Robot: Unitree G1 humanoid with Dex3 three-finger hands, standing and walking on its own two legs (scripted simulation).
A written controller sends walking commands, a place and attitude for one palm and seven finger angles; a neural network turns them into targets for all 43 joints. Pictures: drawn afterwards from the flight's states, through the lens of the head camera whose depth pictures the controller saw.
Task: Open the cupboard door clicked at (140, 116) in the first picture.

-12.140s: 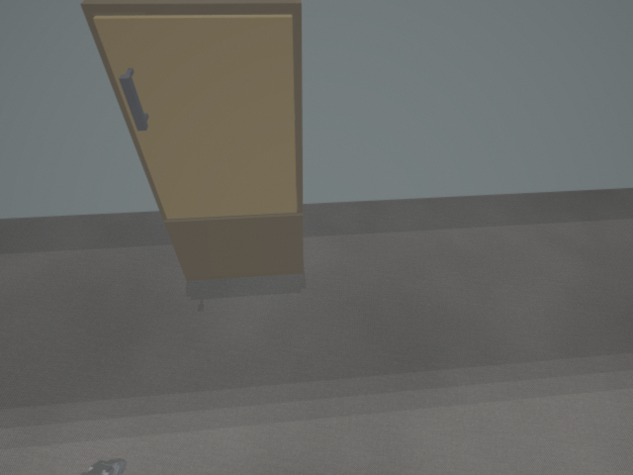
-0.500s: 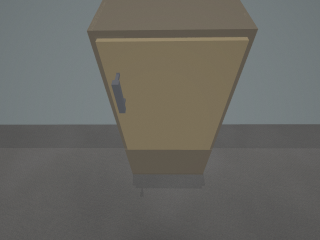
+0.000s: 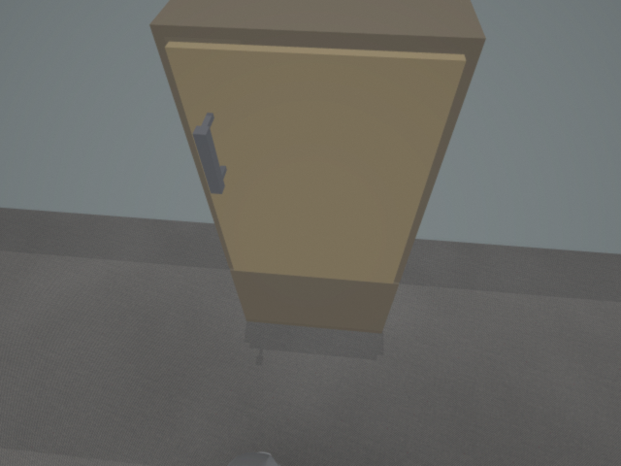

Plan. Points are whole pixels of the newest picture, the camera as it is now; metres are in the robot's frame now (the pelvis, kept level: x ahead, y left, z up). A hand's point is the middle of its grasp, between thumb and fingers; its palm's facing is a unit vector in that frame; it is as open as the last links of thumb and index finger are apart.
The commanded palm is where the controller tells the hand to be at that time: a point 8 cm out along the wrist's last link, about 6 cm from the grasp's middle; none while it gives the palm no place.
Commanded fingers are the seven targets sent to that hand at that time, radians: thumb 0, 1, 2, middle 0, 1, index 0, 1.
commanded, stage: come to a stop and stand still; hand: left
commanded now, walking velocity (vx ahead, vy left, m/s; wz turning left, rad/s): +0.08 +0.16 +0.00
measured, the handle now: (213, 154) +0.57 +0.22 +0.05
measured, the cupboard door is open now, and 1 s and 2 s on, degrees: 0 0 0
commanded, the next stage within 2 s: look again from close up in 0.44 s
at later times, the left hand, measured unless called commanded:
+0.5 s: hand out of the picture +0.06 +0.20 -0.15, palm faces +0.01 -0.97 -0.23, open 7.4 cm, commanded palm none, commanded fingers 0.00 0.90 0.90 -0.20 -0.30 -0.20 -0.30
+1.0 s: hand out of the picture +0.00 +0.18 -0.15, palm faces -0.03 -0.98 -0.18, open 7.4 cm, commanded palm none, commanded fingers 0.00 0.90 0.90 -0.20 -0.30 -0.20 -0.30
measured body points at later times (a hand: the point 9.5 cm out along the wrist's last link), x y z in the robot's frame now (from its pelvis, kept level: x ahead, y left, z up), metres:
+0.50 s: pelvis +0.00 +0.02 +0.02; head -0.01 +0.02 +0.47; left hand +0.06 +0.25 -0.13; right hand +0.07 -0.22 -0.13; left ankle +0.03 +0.10 -0.71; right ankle +0.00 -0.12 -0.71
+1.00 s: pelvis +0.00 +0.01 +0.03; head +0.00 +0.02 +0.48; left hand +0.00 +0.24 -0.13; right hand -0.02 -0.21 -0.13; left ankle +0.03 +0.10 -0.71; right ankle +0.00 -0.12 -0.71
